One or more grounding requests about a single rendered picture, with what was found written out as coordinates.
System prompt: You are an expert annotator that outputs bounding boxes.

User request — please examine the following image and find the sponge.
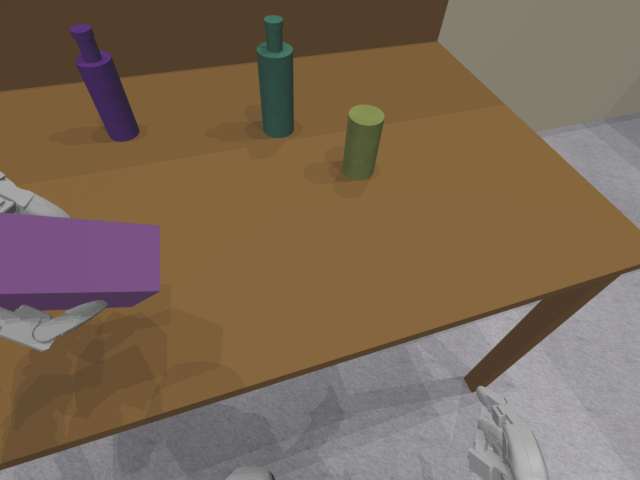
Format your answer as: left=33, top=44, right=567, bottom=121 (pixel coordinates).
left=0, top=212, right=160, bottom=312

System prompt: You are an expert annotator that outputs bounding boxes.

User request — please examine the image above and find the table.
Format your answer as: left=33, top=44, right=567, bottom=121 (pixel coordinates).
left=0, top=0, right=640, bottom=470

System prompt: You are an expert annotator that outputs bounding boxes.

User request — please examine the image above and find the right robot hand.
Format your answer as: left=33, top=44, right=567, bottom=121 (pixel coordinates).
left=469, top=386, right=549, bottom=480

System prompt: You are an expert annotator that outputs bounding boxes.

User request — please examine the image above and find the left robot hand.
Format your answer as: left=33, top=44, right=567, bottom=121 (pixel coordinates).
left=0, top=171, right=109, bottom=352

